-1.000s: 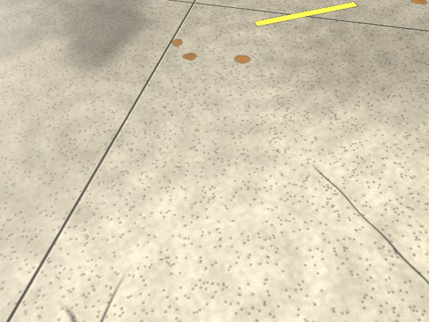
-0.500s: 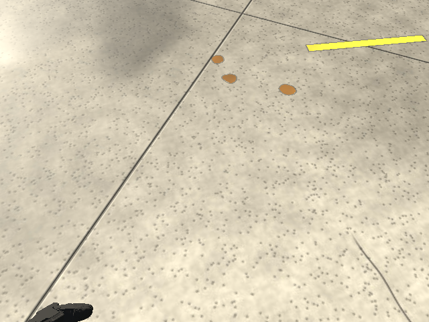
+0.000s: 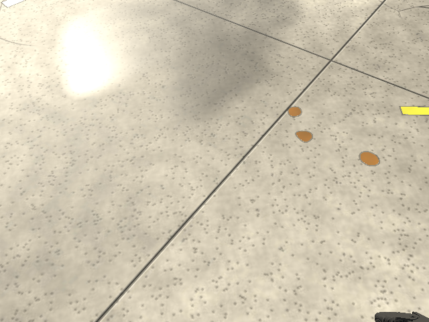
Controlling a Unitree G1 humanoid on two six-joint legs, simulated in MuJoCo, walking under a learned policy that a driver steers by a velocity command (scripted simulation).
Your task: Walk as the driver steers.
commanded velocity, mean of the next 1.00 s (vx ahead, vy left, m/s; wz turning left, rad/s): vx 0.50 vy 0.00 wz -0.28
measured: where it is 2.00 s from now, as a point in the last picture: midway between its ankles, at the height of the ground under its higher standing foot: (282, 221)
